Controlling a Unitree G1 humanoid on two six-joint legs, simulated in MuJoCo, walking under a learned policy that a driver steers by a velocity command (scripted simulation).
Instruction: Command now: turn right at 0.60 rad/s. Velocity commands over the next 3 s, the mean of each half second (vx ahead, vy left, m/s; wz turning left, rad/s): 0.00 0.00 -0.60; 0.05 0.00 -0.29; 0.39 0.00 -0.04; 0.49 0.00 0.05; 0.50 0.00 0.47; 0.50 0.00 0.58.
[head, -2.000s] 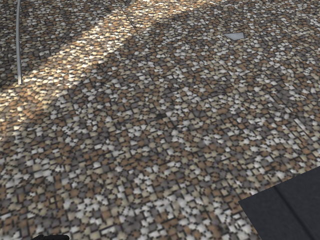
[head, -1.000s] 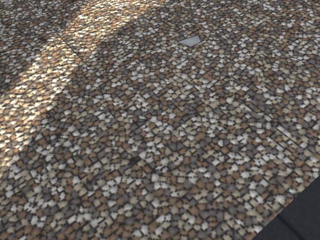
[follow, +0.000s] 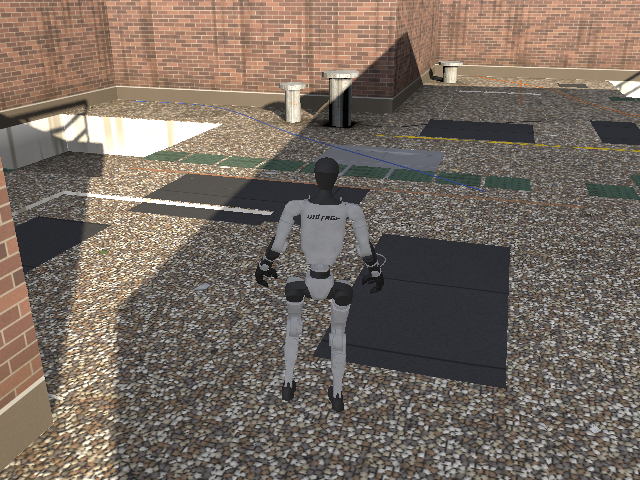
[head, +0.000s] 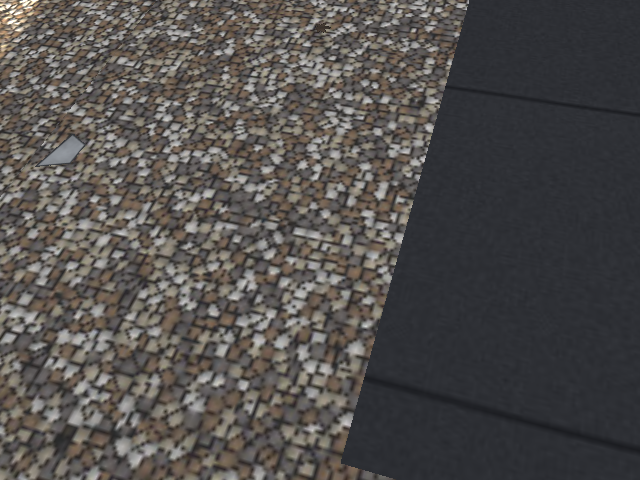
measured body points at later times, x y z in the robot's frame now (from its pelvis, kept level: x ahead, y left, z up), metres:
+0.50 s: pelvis +0.01 +0.03 +0.00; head +0.05 +0.02 +0.45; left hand +0.24 +0.26 -0.10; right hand +0.06 -0.28 -0.10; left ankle +0.04 +0.15 -0.74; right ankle -0.04 -0.11 -0.69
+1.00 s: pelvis +0.01 -0.03 +0.00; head +0.02 -0.04 +0.45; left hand +0.25 +0.15 -0.10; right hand +0.00 -0.33 -0.11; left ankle +0.05 +0.10 -0.72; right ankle -0.04 -0.11 -0.74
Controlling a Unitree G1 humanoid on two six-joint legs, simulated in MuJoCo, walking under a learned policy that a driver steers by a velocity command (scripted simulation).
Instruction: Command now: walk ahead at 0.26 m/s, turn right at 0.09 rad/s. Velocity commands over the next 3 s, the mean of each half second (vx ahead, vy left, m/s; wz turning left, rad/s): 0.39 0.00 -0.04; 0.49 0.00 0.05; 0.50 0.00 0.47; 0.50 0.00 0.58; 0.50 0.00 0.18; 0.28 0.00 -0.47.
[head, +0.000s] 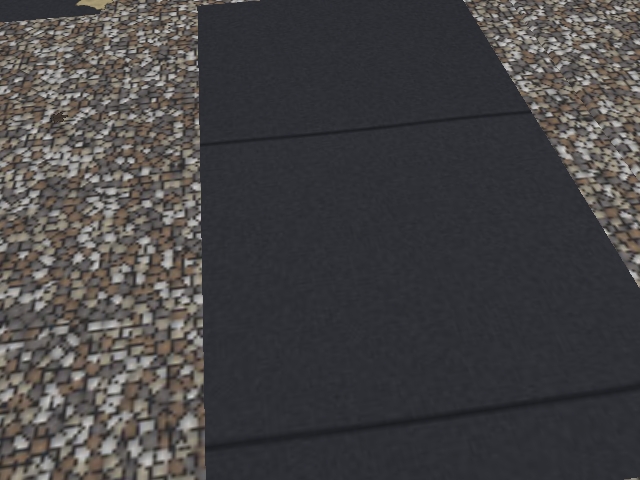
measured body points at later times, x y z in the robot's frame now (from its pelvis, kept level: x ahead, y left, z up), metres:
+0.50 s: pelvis +0.18 +0.00 -0.01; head +0.23 +0.01 +0.43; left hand +0.43 +0.22 -0.09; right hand +0.14 -0.29 -0.13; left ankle +0.00 +0.13 -0.74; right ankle +0.35 -0.12 -0.73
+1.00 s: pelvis +0.47 -0.01 -0.01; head +0.49 +0.00 +0.44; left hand +0.47 +0.28 -0.13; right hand +0.68 -0.23 -0.09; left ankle +0.65 +0.13 -0.71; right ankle +0.35 -0.12 -0.74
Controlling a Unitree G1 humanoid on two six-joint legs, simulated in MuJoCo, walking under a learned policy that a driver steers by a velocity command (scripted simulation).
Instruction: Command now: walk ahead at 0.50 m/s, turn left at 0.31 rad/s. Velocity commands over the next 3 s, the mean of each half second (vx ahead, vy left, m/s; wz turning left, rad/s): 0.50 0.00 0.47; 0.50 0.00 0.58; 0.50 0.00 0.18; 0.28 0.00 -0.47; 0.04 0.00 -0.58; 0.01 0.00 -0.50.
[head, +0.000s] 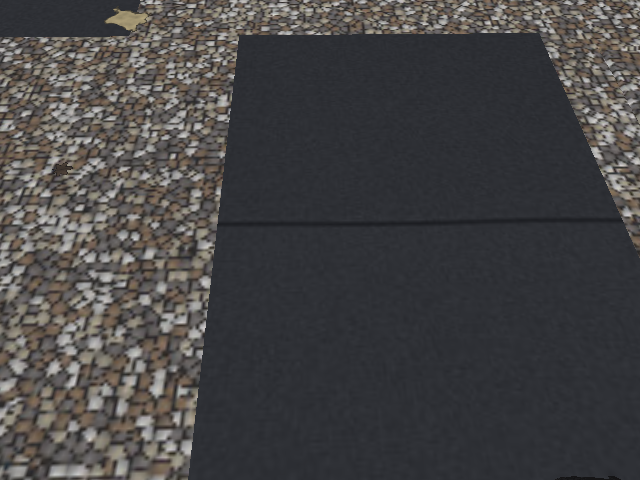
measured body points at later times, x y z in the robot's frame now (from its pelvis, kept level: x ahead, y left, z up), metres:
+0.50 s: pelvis +0.29 +0.04 +0.01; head +0.32 +0.06 +0.45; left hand +0.46 +0.32 -0.08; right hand +0.41 -0.24 -0.10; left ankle +0.19 +0.12 -0.74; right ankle +0.50 -0.07 -0.70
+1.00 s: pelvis +0.55 +0.11 +0.00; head +0.57 +0.13 +0.45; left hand +0.40 +0.36 -0.13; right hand +0.86 +0.03 -0.08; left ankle +0.62 +0.31 -0.70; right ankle +0.50 -0.05 -0.74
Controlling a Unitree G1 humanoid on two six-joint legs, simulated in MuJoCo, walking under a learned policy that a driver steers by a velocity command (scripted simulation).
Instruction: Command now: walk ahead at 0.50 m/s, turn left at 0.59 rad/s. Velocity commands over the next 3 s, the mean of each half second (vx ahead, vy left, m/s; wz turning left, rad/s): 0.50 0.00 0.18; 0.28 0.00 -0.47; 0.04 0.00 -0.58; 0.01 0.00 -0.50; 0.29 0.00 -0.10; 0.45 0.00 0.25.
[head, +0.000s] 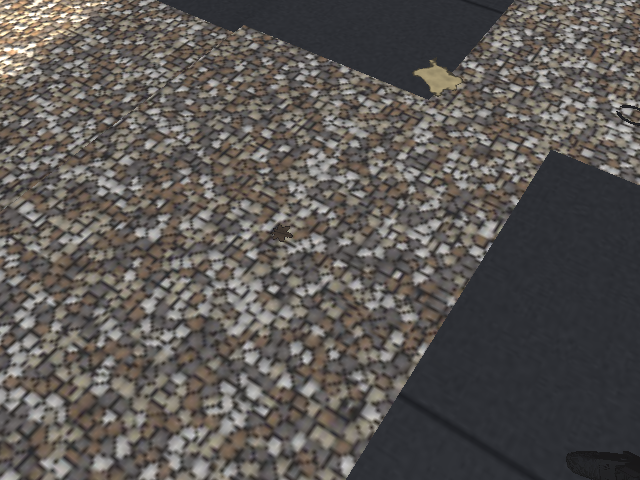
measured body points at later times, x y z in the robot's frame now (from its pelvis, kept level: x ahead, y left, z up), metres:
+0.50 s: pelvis +0.28 +0.05 +0.01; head +0.30 +0.06 +0.46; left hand +0.43 +0.31 -0.10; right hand +0.37 -0.23 -0.10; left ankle +0.19 +0.12 -0.73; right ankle +0.49 -0.10 -0.68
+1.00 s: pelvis +0.51 +0.02 +0.00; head +0.56 +0.00 +0.45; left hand +0.71 +0.28 -0.09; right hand +0.62 -0.28 -0.10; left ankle +0.64 +0.17 -0.69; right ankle +0.52 -0.07 -0.73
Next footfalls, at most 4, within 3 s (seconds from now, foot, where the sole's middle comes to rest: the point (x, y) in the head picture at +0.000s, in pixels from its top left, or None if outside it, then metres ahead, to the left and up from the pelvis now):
0.08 left None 0.23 0.12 -0.77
0.64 right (397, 430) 0.56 -0.07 -0.77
1.10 left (310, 366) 0.68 0.12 -0.77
1.52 right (406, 448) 0.52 -0.09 -0.77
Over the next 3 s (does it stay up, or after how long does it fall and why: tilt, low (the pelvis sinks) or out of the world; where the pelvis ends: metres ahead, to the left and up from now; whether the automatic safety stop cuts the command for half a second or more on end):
stays up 0.82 -0.24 0.00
